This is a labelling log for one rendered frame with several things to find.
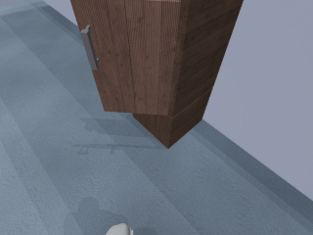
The left robot thigh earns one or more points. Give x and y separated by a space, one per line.
120 229

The handle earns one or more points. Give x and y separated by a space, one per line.
89 48

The cupboard door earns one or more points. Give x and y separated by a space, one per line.
135 41

